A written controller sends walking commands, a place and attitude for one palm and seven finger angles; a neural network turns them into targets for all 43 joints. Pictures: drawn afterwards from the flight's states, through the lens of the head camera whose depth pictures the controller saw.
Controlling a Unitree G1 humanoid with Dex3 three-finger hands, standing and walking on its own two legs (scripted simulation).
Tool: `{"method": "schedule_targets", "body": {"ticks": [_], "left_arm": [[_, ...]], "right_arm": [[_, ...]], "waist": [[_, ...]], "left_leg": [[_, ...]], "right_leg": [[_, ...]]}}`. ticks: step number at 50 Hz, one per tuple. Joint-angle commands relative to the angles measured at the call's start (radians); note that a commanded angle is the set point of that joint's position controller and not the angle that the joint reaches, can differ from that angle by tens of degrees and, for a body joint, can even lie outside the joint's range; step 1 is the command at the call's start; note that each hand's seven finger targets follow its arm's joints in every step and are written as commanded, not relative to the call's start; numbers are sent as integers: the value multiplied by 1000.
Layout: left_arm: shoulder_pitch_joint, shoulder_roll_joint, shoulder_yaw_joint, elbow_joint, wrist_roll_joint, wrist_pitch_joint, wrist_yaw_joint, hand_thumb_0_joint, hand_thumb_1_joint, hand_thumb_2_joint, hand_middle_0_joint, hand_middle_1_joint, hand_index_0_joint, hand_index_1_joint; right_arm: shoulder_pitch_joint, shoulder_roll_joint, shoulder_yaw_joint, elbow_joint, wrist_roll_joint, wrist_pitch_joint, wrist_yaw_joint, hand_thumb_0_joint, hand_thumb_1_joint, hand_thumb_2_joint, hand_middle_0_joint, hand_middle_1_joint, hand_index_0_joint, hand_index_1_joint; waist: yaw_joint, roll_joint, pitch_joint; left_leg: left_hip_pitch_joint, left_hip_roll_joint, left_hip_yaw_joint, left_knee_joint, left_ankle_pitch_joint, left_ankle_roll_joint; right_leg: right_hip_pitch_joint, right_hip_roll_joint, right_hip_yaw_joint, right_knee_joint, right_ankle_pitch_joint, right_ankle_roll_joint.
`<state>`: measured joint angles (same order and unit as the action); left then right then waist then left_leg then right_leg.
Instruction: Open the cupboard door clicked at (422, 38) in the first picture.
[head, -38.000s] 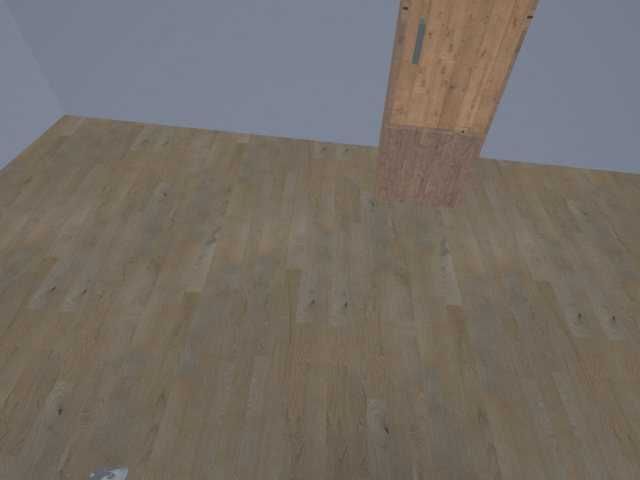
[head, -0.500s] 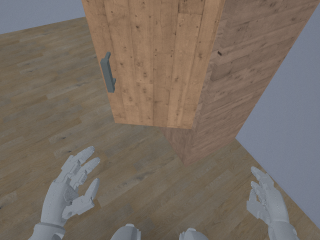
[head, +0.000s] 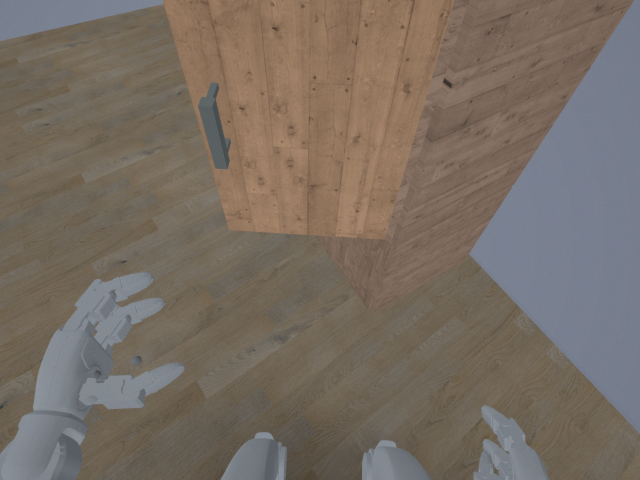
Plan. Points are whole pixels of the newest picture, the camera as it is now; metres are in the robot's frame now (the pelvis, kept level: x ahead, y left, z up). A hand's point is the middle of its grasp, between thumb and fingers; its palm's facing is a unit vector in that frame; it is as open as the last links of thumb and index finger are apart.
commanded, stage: raise the hand with hooked fingers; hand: left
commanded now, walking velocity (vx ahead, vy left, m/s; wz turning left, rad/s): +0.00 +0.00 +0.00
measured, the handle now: (218, 127) +0.60 +0.19 +0.06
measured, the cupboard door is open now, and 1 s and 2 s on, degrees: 56 56 56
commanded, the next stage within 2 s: move the hooked fingers beside the handle in 1.24 s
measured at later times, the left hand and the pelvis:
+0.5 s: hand (90, 325) +0.27 +0.27 +0.06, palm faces +0.00 -1.00 -0.06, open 13.8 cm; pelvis +0.01 +0.01 +0.01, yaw +0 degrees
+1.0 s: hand (85, 296) +0.30 +0.28 +0.07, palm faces -0.02 -1.00 -0.04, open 14.0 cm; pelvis +0.01 +0.01 +0.02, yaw +0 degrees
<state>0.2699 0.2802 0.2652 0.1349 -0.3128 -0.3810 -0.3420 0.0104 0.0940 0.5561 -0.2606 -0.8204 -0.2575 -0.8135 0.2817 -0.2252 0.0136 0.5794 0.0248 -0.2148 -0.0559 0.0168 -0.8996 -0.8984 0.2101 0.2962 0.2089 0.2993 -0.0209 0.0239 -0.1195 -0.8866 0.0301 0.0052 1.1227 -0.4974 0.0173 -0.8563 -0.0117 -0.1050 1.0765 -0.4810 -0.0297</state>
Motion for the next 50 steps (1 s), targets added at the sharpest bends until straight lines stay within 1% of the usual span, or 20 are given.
{"method": "schedule_targets", "body": {"ticks": [1,4,6,8,14,17,20,23,25,28,30,31,34,37,39,40,42,44,48,50], "left_arm": [[-104,163,80,-173,-19,-93,-17,0,-127,460,-273,-960,-273,-960],[-107,178,95,-154,-23,-89,-26,0,-197,430,-278,-1005,-278,-1005],[-141,200,110,-168,-29,-85,-35,0,-243,410,-282,-1035,-282,-1035],[-132,192,107,-168,-29,-81,-33,0,-290,390,-285,-1065,-285,-1065],[-179,220,129,-132,-29,-56,-45,0,-430,330,-295,-1155,-295,-1155],[-209,242,148,-107,-35,-40,-68,0,-500,300,-300,-1200,-300,-1200],[-256,266,164,-81,-42,-25,-89,0,-500,300,-300,-1200,-300,-1200],[-291,275,179,-42,-52,-15,-110,0,-500,300,-300,-1200,-300,-1200],[-342,302,192,-27,-58,-11,-127,0,-500,300,-300,-1200,-300,-1200],[-365,319,209,5,-62,-8,-148,0,-500,300,-300,-1200,-300,-1200],[-397,347,224,17,-63,-4,-162,0,-500,300,-300,-1200,-300,-1200],[-405,361,239,23,-67,-3,-167,0,-500,300,-300,-1200,-300,-1200],[-417,374,254,71,-71,3,-180,0,-500,300,-300,-1200,-300,-1200],[-457,403,272,100,-75,6,-197,0,-500,300,-300,-1200,-300,-1200],[-436,363,243,117,-83,9,-209,0,-500,300,-300,-1200,-300,-1200],[-432,365,242,120,-87,8,-213,0,-500,300,-300,-1200,-300,-1200],[-417,376,249,109,-80,5,-212,0,-500,300,-300,-1200,-300,-1200],[-408,382,257,112,-79,2,-201,0,-500,300,-300,-1200,-300,-1200],[-429,396,274,89,-78,-17,-185,0,-500,300,-300,-1200,-300,-1200],[-438,408,285,81,-83,-25,-179,0,-500,300,-300,-1200,-300,-1200]], "right_arm": [[-69,-165,-63,-166,9,-73,-17,0,-900,-900,200,300,200,300],[-53,-174,-64,-163,12,-76,-19,0,-900,-900,200,300,200,300],[-48,-178,-61,-168,11,-73,-19,0,-900,-900,200,300,200,300],[-44,-179,-62,-170,11,-72,-17,0,-900,-900,200,300,200,300],[-34,-187,-57,-172,11,-59,-13,0,-900,-900,200,300,200,300],[-26,-191,-53,-178,11,-51,-12,0,-900,-900,200,300,200,300],[-26,-195,-48,-176,11,-49,-14,0,-900,-900,200,300,200,300],[-22,-196,-46,-173,12,-45,-16,0,-900,-900,200,300,200,300],[-26,-200,-41,-170,11,-45,-19,0,-900,-900,200,300,200,300],[-21,-199,-42,-167,14,-44,-22,0,-900,-900,200,300,200,300],[-18,-204,-41,-164,11,-44,-24,0,-900,-900,200,300,200,300],[-14,-203,-41,-161,12,-43,-23,0,-900,-900,200,300,200,300],[-9,-207,-42,-158,15,-41,-26,0,-900,-900,200,300,200,300],[-1,-211,-42,-156,15,-36,-26,0,-900,-900,200,300,200,300],[-4,-209,-43,-162,18,-36,-24,0,-900,-900,200,300,200,300],[0,-211,-44,-166,16,-37,-23,0,-900,-900,200,300,200,300],[7,-212,-48,-166,16,-36,-17,0,-900,-900,200,300,200,300],[8,-212,-49,-168,16,-33,-13,0,-900,-900,200,300,200,300],[6,-209,-50,-171,14,-29,-11,0,-900,-900,200,300,200,300],[9,-211,-49,-171,11,-28,-13,0,-900,-900,200,300,200,300]], "waist": [[13,22,-218],[11,23,-218],[18,54,-231],[19,74,-235],[14,86,-220],[16,76,-239],[12,87,-221],[8,57,-237],[12,85,-231],[9,63,-248],[11,92,-252],[15,84,-269],[14,66,-254],[14,83,-263],[11,69,-247],[15,53,-249],[20,84,-272],[19,64,-256],[20,90,-257],[18,66,-262]], "left_leg": [[134,-30,-41,-186,159,11],[162,-29,-46,-206,171,10],[185,-29,-49,-214,204,6],[216,-28,-51,-225,228,3],[252,-23,-61,-242,264,-7],[267,-22,-63,-241,303,-11],[276,-20,-69,-243,321,-13],[273,-22,-63,-243,312,-11],[270,-24,-66,-243,319,-12],[282,-23,-63,-251,305,-8],[290,-24,-61,-244,339,-8],[301,-22,-62,-250,343,-10],[290,-22,-63,-259,333,-9],[294,-24,-53,-258,335,-6],[288,-25,-51,-265,314,-3],[286,-25,-55,-261,334,-2],[301,-25,-50,-262,364,-3],[287,-24,-48,-265,340,-2],[284,-26,-45,-267,321,-3],[278,-26,-45,-260,335,0]], "right_leg": [[153,18,73,-185,51,8],[155,21,59,-187,74,8],[170,25,54,-178,112,2],[169,27,44,-178,136,1],[168,33,31,-183,172,0],[183,36,28,-179,207,0],[177,42,26,-182,217,-6],[191,39,30,-194,223,1],[195,41,32,-190,227,-7],[201,39,37,-208,217,-2],[205,40,39,-201,243,-7],[212,39,38,-205,243,-5],[214,38,38,-213,234,-3],[227,39,47,-221,243,-3],[226,38,46,-231,230,-2],[235,42,47,-227,244,-7],[239,39,48,-223,269,-4],[236,39,48,-228,252,-1],[234,38,53,-226,233,-2],[250,41,56,-223,253,-4]]}}
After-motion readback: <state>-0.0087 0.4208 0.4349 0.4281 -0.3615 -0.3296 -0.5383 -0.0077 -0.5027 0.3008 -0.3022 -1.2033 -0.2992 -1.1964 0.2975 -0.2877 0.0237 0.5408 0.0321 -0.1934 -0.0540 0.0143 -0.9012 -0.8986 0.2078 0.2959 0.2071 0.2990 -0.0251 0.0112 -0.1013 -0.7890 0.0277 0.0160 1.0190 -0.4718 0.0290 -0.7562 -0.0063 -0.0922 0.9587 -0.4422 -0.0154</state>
